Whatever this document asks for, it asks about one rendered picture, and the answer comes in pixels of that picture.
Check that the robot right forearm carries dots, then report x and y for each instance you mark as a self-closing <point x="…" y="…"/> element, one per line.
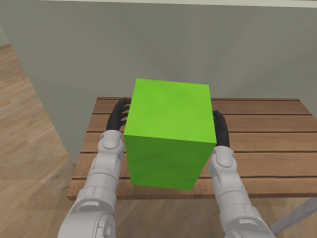
<point x="236" y="210"/>

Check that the carton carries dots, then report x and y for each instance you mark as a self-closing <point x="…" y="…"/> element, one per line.
<point x="169" y="134"/>

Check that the robot left forearm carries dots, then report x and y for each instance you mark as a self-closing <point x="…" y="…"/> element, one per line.
<point x="99" y="192"/>

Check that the robot right hand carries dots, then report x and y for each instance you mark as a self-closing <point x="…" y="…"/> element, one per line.
<point x="221" y="129"/>

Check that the table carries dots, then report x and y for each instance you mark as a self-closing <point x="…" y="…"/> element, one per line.
<point x="274" y="141"/>

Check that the robot right upper arm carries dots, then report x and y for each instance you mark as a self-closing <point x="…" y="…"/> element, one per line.
<point x="247" y="233"/>

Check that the robot left hand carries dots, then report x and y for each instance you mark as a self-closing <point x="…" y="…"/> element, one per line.
<point x="114" y="121"/>

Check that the robot left upper arm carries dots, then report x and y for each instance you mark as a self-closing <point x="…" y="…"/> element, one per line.
<point x="88" y="224"/>

